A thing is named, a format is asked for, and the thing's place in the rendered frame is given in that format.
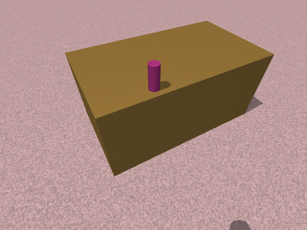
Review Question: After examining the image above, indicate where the can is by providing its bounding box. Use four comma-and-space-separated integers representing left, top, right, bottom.
148, 60, 161, 92

